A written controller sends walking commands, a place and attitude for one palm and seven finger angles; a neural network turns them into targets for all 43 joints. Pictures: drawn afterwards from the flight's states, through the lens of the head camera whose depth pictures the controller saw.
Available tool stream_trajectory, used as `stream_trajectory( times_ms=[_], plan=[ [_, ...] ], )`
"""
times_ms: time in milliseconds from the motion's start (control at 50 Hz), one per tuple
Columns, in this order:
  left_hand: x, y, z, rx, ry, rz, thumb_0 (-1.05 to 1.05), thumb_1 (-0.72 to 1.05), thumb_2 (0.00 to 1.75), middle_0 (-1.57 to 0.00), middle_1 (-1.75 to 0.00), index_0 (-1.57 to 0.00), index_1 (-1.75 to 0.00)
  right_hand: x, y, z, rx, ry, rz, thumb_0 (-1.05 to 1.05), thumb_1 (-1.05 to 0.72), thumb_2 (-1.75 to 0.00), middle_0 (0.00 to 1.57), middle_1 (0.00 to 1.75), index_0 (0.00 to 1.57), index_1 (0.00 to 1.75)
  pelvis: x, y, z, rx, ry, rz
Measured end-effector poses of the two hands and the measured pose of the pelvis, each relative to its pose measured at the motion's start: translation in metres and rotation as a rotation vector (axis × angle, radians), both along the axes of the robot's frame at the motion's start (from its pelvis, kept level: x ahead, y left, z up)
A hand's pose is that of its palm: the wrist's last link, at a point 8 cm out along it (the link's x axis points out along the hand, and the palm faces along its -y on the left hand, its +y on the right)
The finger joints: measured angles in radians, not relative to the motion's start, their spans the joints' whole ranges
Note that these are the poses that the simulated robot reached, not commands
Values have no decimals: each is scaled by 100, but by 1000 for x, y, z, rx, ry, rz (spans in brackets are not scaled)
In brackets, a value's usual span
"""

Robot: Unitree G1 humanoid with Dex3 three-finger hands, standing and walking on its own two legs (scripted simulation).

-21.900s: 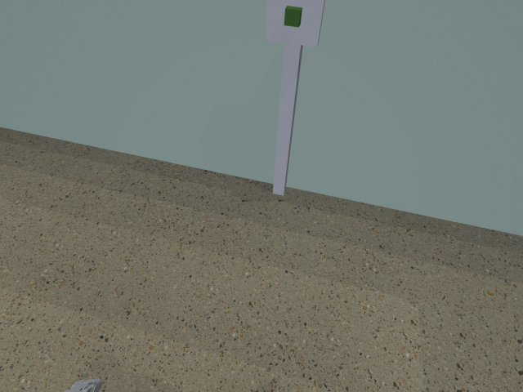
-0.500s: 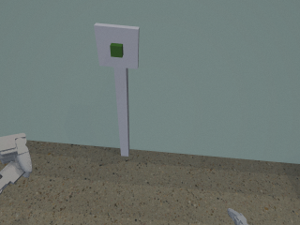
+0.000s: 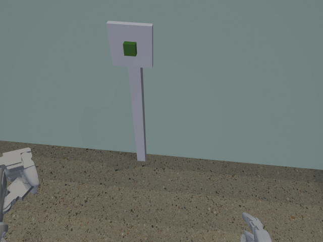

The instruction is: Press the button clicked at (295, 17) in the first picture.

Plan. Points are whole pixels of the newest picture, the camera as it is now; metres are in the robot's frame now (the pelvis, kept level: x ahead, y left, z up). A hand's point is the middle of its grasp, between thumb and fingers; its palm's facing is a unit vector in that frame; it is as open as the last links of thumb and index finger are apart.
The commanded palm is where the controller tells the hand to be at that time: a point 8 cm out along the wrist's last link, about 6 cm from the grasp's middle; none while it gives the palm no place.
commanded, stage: let the arm hang, fingers relaxed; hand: left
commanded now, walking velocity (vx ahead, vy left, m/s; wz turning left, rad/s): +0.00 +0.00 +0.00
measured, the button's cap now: (130, 48) +0.80 +0.19 +0.12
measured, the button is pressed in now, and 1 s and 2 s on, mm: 0 0 0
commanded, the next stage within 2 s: stand and wait in 1.10 s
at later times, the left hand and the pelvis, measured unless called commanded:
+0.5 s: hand out of the picture -0.10 +0.22 -0.17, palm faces +0.06 -0.97 -0.25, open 4.7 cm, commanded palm none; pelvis -0.03 +0.01 +0.00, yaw +3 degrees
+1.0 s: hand out of the picture +0.01 +0.20 -0.17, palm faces +0.05 -0.97 -0.22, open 7.3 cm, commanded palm none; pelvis -0.02 +0.01 +0.00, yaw +2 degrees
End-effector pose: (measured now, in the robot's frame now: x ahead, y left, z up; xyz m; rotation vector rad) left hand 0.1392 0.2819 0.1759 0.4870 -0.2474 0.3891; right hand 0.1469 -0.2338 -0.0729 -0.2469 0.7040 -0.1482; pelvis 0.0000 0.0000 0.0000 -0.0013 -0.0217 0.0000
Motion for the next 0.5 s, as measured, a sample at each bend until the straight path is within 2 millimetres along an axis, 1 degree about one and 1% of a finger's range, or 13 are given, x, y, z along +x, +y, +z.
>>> stream_trajectory(
  times_ms=[20,40,80,120,160,200,240,260,300,340,420,460,500],
  plan=[
    [3,0,-8,7,27,-19,1,89,90,-131,-150,-131,-150,3,1,0,13,-16,19,2,-90,-90,20,30,20,30,-2,1,0,-1,5,5],
    [10,3,-25,0,103,-36,1,90,90,-130,-150,-131,-150,5,2,-4,25,-10,43,2,-90,-90,20,30,20,30,-5,2,-2,-2,10,12],
    [21,10,-79,-63,336,-33,1,90,90,-129,-149,-130,-149,6,0,-15,37,38,69,1,-90,-90,20,30,20,30,-11,5,-5,-4,15,21],
    [18,12,-143,-157,591,-2,0,90,90,-126,-147,-127,-147,1,-3,-24,39,88,68,1,-90,-89,20,30,20,30,-18,7,-7,-4,13,27],
    [1,7,-202,-251,824,25,1,90,90,-122,-143,-123,-143,-11,-6,-30,34,136,52,1,-90,-89,20,30,20,30,-22,7,-10,-3,5,30],
    [-27,-6,-251,-336,1025,39,1,91,90,-117,-138,-118,-138,-29,-9,-35,22,196,30,1,-90,-89,20,30,20,30,-26,6,-10,-4,-6,31],
    [-62,-23,-287,-416,1194,45,1,91,90,-111,-132,-112,-132,-53,-11,-39,8,275,7,1,-90,-89,20,30,20,30,-29,6,-10,-8,-14,32],
    [-80,-32,-301,-455,1268,47,1,91,90,-108,-129,-109,-129,-67,-11,-42,2,321,-5,1,-90,-89,20,30,20,30,-30,6,-9,-10,-16,32],
    [-117,-40,-319,-499,1388,91,1,91,90,-101,-123,-102,-122,-96,-10,-46,-4,421,-27,1,-90,-89,20,30,20,30,-31,6,-7,-14,-16,33],
    [-150,-34,-325,-555,1446,176,2,91,90,-94,-117,-95,-116,-125,-8,-51,-5,525,-39,1,-90,-89,20,30,20,30,-33,6,-4,-18,-15,39],
    [-207,-24,-323,-581,1583,264,1,91,90,-80,-101,-81,-101,-175,1,-58,17,693,-65,1,-90,-89,20,30,20,30,-33,7,-1,-22,-12,45],
    [-230,-20,-318,-582,1640,304,1,91,90,-74,-93,-74,-93,-193,6,-61,36,748,-80,1,-90,-89,20,30,20,30,-34,9,0,-22,-10,45],
    [-247,-17,-313,-581,1684,339,1,91,90,-67,-85,-67,-85,-206,12,-63,54,784,-94,1,-90,-89,20,30,20,30,-34,11,1,-21,-9,44]
  ],
)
